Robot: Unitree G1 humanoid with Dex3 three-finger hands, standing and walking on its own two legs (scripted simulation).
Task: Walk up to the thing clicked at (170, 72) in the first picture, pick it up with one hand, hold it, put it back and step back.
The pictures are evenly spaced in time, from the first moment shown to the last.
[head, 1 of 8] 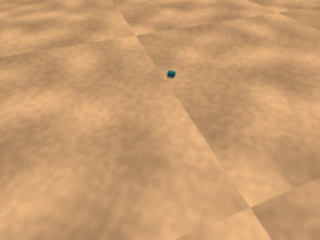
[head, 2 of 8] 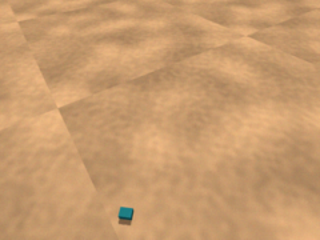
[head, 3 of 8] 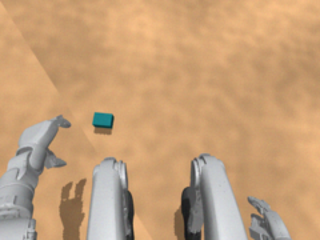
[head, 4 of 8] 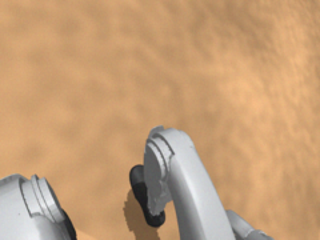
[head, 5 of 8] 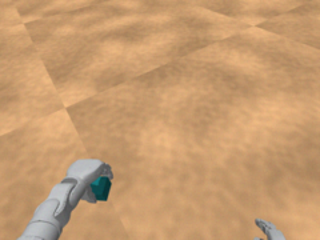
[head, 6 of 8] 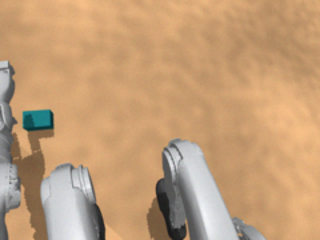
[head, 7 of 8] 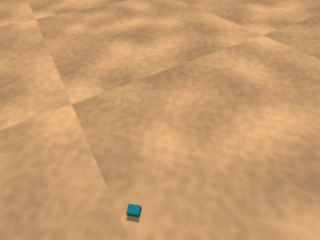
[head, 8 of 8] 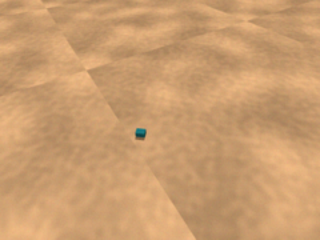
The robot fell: no
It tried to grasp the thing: yes
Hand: left
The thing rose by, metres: 0.68
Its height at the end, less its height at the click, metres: +0.00
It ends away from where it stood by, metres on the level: 0.00
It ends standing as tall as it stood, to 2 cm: yes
